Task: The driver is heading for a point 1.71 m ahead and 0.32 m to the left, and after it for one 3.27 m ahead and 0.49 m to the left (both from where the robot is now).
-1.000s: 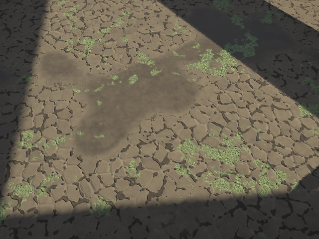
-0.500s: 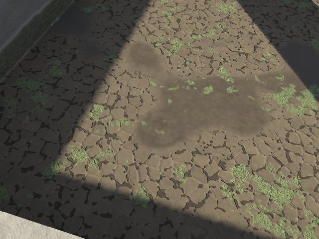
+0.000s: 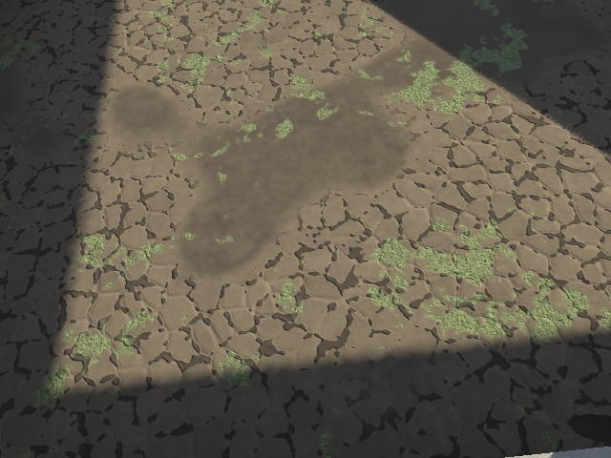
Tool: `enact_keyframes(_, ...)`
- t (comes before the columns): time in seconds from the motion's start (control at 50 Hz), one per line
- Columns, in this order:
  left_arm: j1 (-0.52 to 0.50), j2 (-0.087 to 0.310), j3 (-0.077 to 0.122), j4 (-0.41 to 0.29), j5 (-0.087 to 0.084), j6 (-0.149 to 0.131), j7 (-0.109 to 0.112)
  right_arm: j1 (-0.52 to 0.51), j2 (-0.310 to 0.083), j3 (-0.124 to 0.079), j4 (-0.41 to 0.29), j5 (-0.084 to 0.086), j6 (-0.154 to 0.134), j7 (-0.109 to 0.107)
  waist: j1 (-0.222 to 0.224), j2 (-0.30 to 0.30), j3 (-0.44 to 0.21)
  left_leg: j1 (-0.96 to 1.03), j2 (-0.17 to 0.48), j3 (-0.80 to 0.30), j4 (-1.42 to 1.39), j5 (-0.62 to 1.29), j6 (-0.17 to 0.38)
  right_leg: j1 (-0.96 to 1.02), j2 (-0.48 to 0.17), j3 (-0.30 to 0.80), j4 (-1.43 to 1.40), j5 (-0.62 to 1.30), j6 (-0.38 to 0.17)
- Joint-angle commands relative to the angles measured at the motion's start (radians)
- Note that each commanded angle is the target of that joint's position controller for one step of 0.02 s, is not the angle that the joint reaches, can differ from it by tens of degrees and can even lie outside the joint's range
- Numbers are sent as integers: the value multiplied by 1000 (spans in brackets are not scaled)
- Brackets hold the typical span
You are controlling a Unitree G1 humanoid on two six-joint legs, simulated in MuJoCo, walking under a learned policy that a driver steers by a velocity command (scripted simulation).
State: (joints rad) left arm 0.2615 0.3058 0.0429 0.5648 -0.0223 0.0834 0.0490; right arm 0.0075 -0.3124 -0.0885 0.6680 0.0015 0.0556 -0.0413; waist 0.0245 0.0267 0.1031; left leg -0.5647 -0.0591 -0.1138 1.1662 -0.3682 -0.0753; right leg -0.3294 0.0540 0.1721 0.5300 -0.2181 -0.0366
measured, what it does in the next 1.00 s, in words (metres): steps on the spot, turning left: left foot, then right foot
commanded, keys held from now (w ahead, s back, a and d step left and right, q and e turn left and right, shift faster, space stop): shift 0.02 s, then q+shift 0.44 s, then w+q+shift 0.16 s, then w+shift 0.12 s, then w+e+shift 0.26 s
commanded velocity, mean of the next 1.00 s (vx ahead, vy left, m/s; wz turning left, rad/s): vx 0.33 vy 0.00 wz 0.29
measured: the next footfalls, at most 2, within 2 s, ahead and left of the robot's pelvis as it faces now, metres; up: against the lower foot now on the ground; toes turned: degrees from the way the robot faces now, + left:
left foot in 0.20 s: +0.06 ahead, +0.17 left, +0.00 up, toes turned -4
right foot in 0.54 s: +0.08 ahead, -0.10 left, +0.00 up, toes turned +22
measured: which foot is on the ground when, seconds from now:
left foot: up 0.00-0.18, down 0.20-0.54, up 0.56-0.94, down 0.96-1.00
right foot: down 0.00-0.24, up 0.26-0.52, down 0.54-1.00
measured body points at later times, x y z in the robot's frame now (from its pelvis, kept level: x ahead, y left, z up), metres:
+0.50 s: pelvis +0.00 +0.01 +0.00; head +0.05 +0.03 +0.44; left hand +0.17 +0.30 -0.08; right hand +0.16 -0.26 -0.10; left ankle +0.02 +0.17 -0.74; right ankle +0.03 -0.11 -0.72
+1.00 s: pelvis +0.06 +0.06 -0.01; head +0.10 +0.06 +0.43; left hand +0.04 +0.34 -0.12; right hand +0.38 -0.02 -0.05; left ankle +0.08 +0.22 -0.74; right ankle +0.04 -0.11 -0.74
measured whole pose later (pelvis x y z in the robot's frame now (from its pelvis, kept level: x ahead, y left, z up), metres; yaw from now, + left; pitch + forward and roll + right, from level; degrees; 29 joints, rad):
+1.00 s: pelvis +0.06 +0.06 -0.01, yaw +19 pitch +1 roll +0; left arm 0.32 0.28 -0.01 0.63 0.00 0.01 0.00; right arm 0.02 -0.24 0.05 0.43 -0.01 -0.06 0.03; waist 0.11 0.03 0.05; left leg -0.39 0.04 -0.01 0.55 -0.16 -0.05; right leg -0.18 -0.02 0.08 0.58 -0.42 0.02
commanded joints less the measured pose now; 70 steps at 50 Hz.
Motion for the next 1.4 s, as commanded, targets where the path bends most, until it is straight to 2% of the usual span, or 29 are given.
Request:
enact_keyframes(0.02, 24, 145, 40, -63, -2, -1, 9, -16, -23, 6, -65, 4, -13, 7, 11, -155, -194, -47, 18, -1, -157, 32, -4, 268, -197, 240, -63, 427, -177)
enact_keyframes(0.12, -27, 52, 3, -27, 23, -10, -17, 80, 0, 33, -18, 20, -22, 51, 9, -225, -193, 221, 88, 46, -420, -37, 6, 103, -193, 224, -122, 89, -150)
enact_keyframes(0.2, -74, 103, 20, 0, 23, -45, -24, 82, -53, 41, -54, -15, -42, 60, -13, -195, -120, 351, 85, 36, -670, 213, 83, 9, -137, 169, -133, -172, -67)
enact_keyframes(0.22, -87, 101, 23, -4, 25, -50, -13, 99, -107, 37, -70, -18, -44, 60, 2, -121, -124, 321, 148, -61, -702, 348, 118, 36, -77, 105, -37, -201, -27)
enact_keyframes(0.24, -84, 60, 14, -39, 42, -46, -10, 69, -202, 15, -66, 0, -47, 60, 65, 135, -90, 226, 209, -212, -803, 286, 188, 57, 8, -34, 47, -191, 28)
enact_keyframes(0.26, -117, 85, 21, -48, 43, -48, 2, 56, -199, 10, -80, 15, -43, 60, 44, 237, -53, 188, 246, -319, -879, 212, 237, 47, 17, -92, 114, -168, 61)
enact_keyframes(0.28, -143, 98, 27, -49, 40, -55, 5, 81, -170, 16, -84, 22, -41, 51, 16, 236, -53, 247, 255, -357, -877, 227, 249, -1, 13, -95, 125, -156, 72)
enact_keyframes(0.34, -232, 47, 21, -68, 27, -75, -14, 233, -188, -5, -72, 25, -20, 16, -74, 182, -138, 519, 288, -459, -801, 473, 307, -213, 22, -38, 309, -335, 79)
enact_keyframes(0.46, -212, 13, 26, -22, -3, -97, -54, 195, -186, -28, -123, 42, 49, -13, -61, 162, -213, 497, 190, -433, -768, 512, 235, -70, 41, -55, 114, -199, 100)
enact_keyframes(0.52, -149, 0, 29, -21, 15, -102, -54, 112, -144, -11, -168, 58, 48, -30, -3, 141, -212, 228, 114, -451, -807, -112, 174, 217, 5, -92, -91, 47, 68)
enact_keyframes(0.54, -102, 10, 30, -25, 34, -103, -48, 108, -103, 6, -180, 44, 37, -23, 33, 87, -227, 72, 63, -402, -740, -262, 134, 376, -74, -56, -105, 28, 46)
enact_keyframes(0.56, -38, 82, 39, -37, 64, -102, -49, 83, -33, 29, -214, 42, 22, -12, 64, -107, -234, -93, -55, -275, -500, -285, 110, 448, -278, 203, -196, -197, -6)
enact_keyframes(0.58, -62, 184, 78, -29, 89, -104, -63, 112, -55, 14, -235, 73, 4, -10, 12, -275, -127, -207, -42, -209, -322, -178, 96, 289, -421, 420, -294, -363, -61)
enact_keyframes(0.62, -174, 103, 47, -74, 73, -122, -56, 168, -144, -12, -188, 59, -7, -5, -37, -212, -59, -229, 19, -161, -194, -16, 69, 210, -359, 291, -283, -357, -54)
enact_keyframes(0.66, -164, 61, 23, -75, 60, -127, -51, 195, -98, 1, -170, 40, -4, -3, -32, -189, -75, -216, 26, -128, -119, 74, 52, 219, -299, 186, -256, -264, -26)
enact_keyframes(0.76, -93, 80, 11, -44, 60, -152, -60, 118, -40, 42, -214, 36, -37, 18, 1, -132, -31, -240, 63, -100, -185, 223, 17, 203, -287, 129, -276, -249, -92)
enact_keyframes(0.9, -37, 155, 7, -25, 8, -99, -56, -75, -9, 105, -317, 30, -113, 65, 67, -132, -55, 88, 86, 100, -578, 197, -24, 120, -276, 110, -226, 32, -168)
enact_keyframes(0.96, -53, 118, -22, -35, 9, -83, -41, 61, -72, 83, -304, 1, -138, 72, -18, -132, -188, 359, 105, 99, -664, 430, 26, 144, -211, 113, -83, 238, -114)
enact_keyframes(0.98, -71, 96, -35, -51, 42, -82, -41, 148, -81, 87, -308, -35, -134, 68, -50, -117, -278, 524, 181, 59, -598, 681, 60, 92, -145, 71, 27, 175, -72)
enact_keyframes(1.02, -13, 31, -58, -89, 17, -126, -64, 202, -108, 60, -276, -35, -116, 67, -87, 193, -398, 775, 380, -183, -663, 432, 191, -222, -83, -53, 302, -267, 39)
enact_keyframes(1.06, -119, 83, -29, -126, -34, -128, -63, 228, -121, 49, -247, -28, -114, 59, -101, 138, -260, 633, 442, -288, -792, 79, 222, -381, -89, -66, 608, -334, 78)
enact_keyframes(1.14, -47, 64, -14, -90, 1, -56, -38, 96, -39, 75, -218, -44, -116, 55, -3, 174, -145, 394, 381, 8, -764, 417, 203, -293, -139, -72, 646, -296, 100)
enact_keyframes(1.24, -114, 34, -46, -145, 20, -46, -55, 65, -103, 52, -141, -50, -99, 52, -18, 114, -191, 411, 363, 184, -697, 617, 200, -136, -146, -174, 361, -67, 60)
enact_keyframes(1.3, -94, 23, -54, -168, 21, -45, -69, 13, -115, 41, -129, -23, -94, 40, 13, 80, -198, 375, 369, 225, -659, 381, 158, 1, -128, -216, 210, 41, 9)
enact_keyframes(1.32, -49, 42, -47, -162, 30, -43, -68, 2, -100, 45, -134, -22, -92, 35, 30, 39, -203, 350, 341, 240, -603, 311, 133, 72, -115, -207, 184, 87, -13)
enact_keyframes(1.34, -20, 120, -25, -155, 24, -40, -70, 8, -90, 48, -158, -43, -87, 28, 28, -143, -214, 310, 231, 300, -449, 245, 85, 140, -111, -155, 129, 340, -57)
enact_keyframes(1.36, -18, 196, -2, -165, 17, -29, -77, -34, -83, 59, -210, -58, -83, 24, 58, -343, -198, 96, 111, 318, -271, 5, 20, 244, -161, 103, 26, 354, -157)
enact_keyframes(1.38, -28, 227, 5, -181, 30, -34, -84, -67, -96, 56, -245, -43, -83, 30, 65, -400, -196, -93, 44, 206, -47, -231, -17, 292, -243, 352, -95, 234, -245)
enact_keyframes(1.4, -101, 197, -9, -209, 43, -50, -83, -61, -110, 50, -254, -28, -88, 41, 27, -328, -224, -136, 33, 86, 88, -230, -29, 256, -282, 373, -86, 278, -272)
